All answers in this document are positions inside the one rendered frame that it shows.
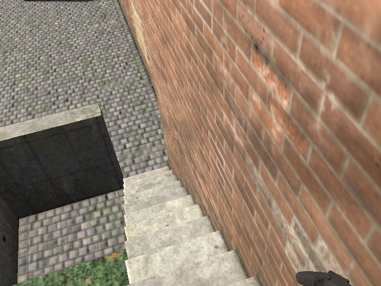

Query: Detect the stairs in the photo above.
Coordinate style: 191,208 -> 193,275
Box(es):
123,166 -> 262,286

